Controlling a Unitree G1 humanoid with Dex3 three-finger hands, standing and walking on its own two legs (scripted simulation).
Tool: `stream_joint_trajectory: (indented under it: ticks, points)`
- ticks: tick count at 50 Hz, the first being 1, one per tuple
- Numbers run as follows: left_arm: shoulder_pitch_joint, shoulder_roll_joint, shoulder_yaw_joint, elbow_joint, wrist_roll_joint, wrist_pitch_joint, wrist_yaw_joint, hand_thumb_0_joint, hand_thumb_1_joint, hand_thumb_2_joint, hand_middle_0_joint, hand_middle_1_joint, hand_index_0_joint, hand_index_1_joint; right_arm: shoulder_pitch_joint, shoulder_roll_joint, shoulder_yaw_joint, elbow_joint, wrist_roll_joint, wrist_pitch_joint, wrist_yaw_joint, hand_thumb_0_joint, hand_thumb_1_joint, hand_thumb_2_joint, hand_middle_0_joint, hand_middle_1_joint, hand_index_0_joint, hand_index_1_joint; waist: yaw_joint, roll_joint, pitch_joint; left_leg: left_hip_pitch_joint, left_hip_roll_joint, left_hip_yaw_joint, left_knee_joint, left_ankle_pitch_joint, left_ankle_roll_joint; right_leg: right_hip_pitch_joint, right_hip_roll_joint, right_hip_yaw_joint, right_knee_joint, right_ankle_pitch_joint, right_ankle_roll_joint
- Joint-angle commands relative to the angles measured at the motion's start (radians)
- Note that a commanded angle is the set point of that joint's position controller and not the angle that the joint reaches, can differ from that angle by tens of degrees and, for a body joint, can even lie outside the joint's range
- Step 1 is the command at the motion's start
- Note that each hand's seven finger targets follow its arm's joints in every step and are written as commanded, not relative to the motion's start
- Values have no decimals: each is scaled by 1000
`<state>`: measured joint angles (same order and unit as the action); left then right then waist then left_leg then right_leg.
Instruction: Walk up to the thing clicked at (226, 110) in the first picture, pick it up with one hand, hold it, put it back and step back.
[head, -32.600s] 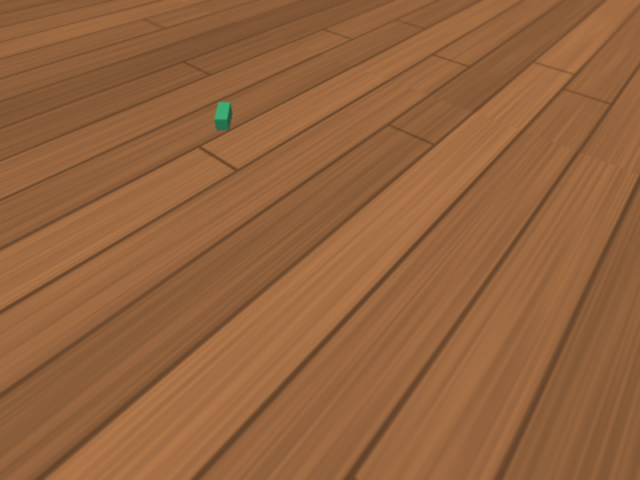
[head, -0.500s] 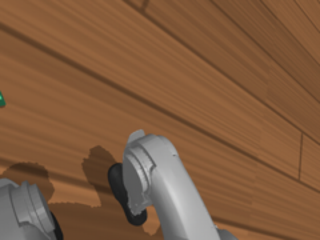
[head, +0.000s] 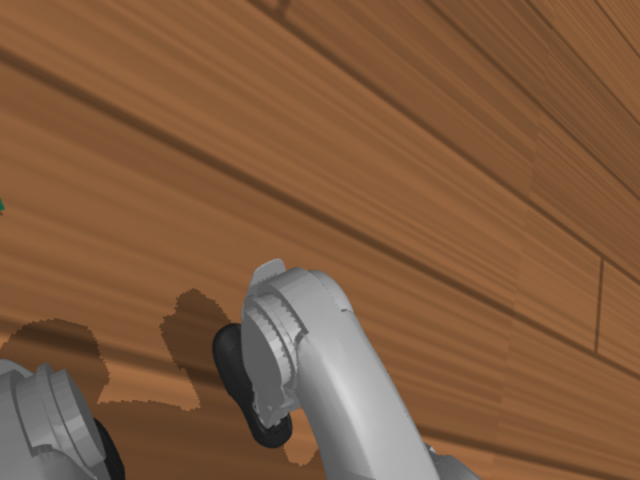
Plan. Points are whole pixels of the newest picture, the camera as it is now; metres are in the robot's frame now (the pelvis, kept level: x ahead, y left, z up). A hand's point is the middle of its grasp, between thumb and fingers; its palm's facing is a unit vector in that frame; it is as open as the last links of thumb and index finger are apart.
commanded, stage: open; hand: left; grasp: from above
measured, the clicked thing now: out of the picture +0.49 +0.28 -0.29
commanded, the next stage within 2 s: withdraw in 0.18 s
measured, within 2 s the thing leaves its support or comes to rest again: neither
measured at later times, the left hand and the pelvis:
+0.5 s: hand out of the picture +0.50 +0.28 -0.24, palm faces -0.39 -0.13 -0.91, open 14.0 cm; pelvis +0.00 +0.00 +0.00, yaw +0 degrees
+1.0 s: hand out of the picture +0.47 +0.27 -0.06, palm faces -0.51 -0.14 -0.85, open 14.0 cm; pelvis -0.01 -0.01 +0.07, yaw +7 degrees
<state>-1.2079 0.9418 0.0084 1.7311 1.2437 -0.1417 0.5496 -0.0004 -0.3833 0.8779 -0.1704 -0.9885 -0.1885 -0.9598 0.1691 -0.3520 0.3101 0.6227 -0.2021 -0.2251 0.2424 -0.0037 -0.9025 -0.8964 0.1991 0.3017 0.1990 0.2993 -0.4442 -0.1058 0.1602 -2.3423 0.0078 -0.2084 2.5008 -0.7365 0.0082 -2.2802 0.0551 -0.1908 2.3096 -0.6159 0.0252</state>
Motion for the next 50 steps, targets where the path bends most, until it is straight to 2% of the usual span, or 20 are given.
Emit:
stream_joint_trajectory:
  ticks: [1,4,8,11,13,14,15,17,20,24,25,26,27,29,32,35,37,42,46,50]
  points:
    - [-270,155,-17,-100,-3,-2,26,0,-477,985,-74,-1056,-88,-1041,222,-320,-92,23,12,11,-16,0,-889,-898,201,301,201,301,-56,516,-684,435,23,67,-256,255,11,477,47,-66,-188,254,-54]
    - [-288,157,-14,-133,-3,-6,31,0,-472,962,-65,-1057,-84,-1035,226,-314,-94,25,13,17,-21,0,-888,-897,201,301,201,301,-45,538,-704,471,24,62,-262,279,6,469,45,-67,-184,272,-56]
    - [-268,136,-31,-88,-3,-6,27,0,-467,962,-64,-1069,-85,-1046,219,-316,-91,21,8,19,-22,0,-888,-897,201,301,201,301,-66,496,-630,425,26,59,-272,225,9,447,50,-69,-193,228,-56]
    - [-310,156,-16,-144,0,-11,28,0,-468,952,-60,-1053,-81,-1030,228,-318,-94,17,8,17,-26,0,-885,-896,201,301,201,301,-60,530,-674,476,25,55,-274,242,5,438,41,-71,-192,239,-54]
    - [-288,136,-20,-103,6,-12,26,0,-467,956,-62,-1059,-81,-1037,224,-326,-96,19,3,11,-23,0,-888,-897,201,301,201,301,-78,514,-621,464,26,50,-262,234,4,397,38,-75,-187,230,-55]
    - [-272,175,2,-112,10,-13,32,0,-456,961,-63,-1064,-83,-1041,233,-327,-93,19,3,15,-26,0,-884,-896,201,301,201,301,-68,511,-657,474,25,51,-272,244,5,437,39,-74,-193,239,-52]
    - [-296,149,-19,-133,5,-16,33,0,-508,976,-67,-1037,-84,-1018,225,-317,-93,15,5,17,-26,0,-903,-898,201,300,201,300,-66,529,-673,475,26,56,-267,255,5,456,43,-69,-189,252,-52]
    - [-320,165,-11,-173,10,-14,47,0,-512,978,-66,-1030,-81,-1013,227,-314,-95,17,3,17,-27,0,-903,-899,201,300,201,300,-50,573,-719,518,27,54,-273,283,-2,459,41,-71,-183,275,-54]
    - [-338,163,4,-189,7,4,69,0,-512,976,-65,-1022,-79,-1006,235,-316,-105,19,-1,12,-17,0,-903,-899,201,300,201,300,-54,594,-712,535,26,55,-276,270,-4,422,38,-72,-183,270,-55]
    - [-331,192,62,-354,-3,53,92,0,-528,983,-68,-1009,-75,-1000,237,-301,-142,19,9,21,-1,0,-905,-901,201,300,200,300,19,744,-888,660,28,64,-300,376,-22,430,34,-63,-162,339,-67]
    - [-301,169,56,-373,-11,71,90,0,-543,991,-70,-1004,-72,-1001,230,-289,-146,13,15,30,5,0,-908,-904,201,300,200,300,33,771,-926,676,29,72,-307,405,-24,451,40,-54,-160,358,-72]
    - [-320,154,67,-423,-22,82,83,0,-536,985,-71,-999,-74,-994,238,-286,-159,21,19,33,13,0,-907,-903,201,300,200,300,26,773,-948,689,25,78,-298,430,-21,443,32,-55,-160,379,-69]
    - [-314,157,69,-464,-31,95,73,0,-534,986,-69,-999,-72,-994,234,-276,-168,24,29,42,17,0,-905,-902,201,300,200,300,52,777,-985,678,22,87,-305,430,-17,451,36,-46,-163,383,-71]
    - [-306,140,69,-517,-51,123,35,0,-541,993,-75,-985,-71,-988,229,-267,-193,14,52,62,20,0,-907,-904,200,300,200,300,70,739,-1033,633,16,109,-309,407,-3,468,36,-26,-185,376,-69]
    - [-239,78,39,-511,-78,173,-51,0,-536,996,-78,-985,-73,-989,238,-247,-224,39,73,105,19,0,-905,-904,200,300,200,300,101,649,-1001,566,10,133,-336,366,9,491,40,2,-220,345,-67]
    - [-177,-31,-15,-475,-124,215,-155,0,-543,1010,-70,-998,-64,-1004,259,-231,-251,38,86,150,14,0,-904,-905,200,300,200,300,100,527,-940,508,0,142,-384,303,18,530,40,23,-272,287,-67]
    - [-221,-111,-68,-490,-161,221,-236,0,-546,1022,-74,-1005,-64,-1015,266,-221,-267,37,96,178,-1,0,-905,-905,200,300,200,300,76,455,-880,449,-4,139,-418,218,24,521,41,33,-313,201,-71]
    - [-187,-228,-161,-494,-197,190,-426,0,-522,1026,-79,-1015,-71,-1024,270,-227,-287,17,120,238,-71,0,-895,-902,200,300,200,300,59,293,-762,433,-21,138,-470,161,23,514,25,40,-393,110,-86]
    - [-255,-229,-159,-535,-187,127,-468,0,-511,1025,-82,-1005,-74,-1015,266,-219,-281,0,127,255,-136,0,-891,-900,200,300,200,300,68,258,-738,456,-33,141,-483,145,19,475,11,51,-430,75,-93]
    - [-313,-148,-125,-548,-127,73,-397,0,-481,997,-105,-979,-99,-986,237,-182,-255,-8,118,265,-168,0,-890,-898,200,300,200,300,106,323,-806,490,-39,157,-477,176,14,473,2,66,-393,89,-87]
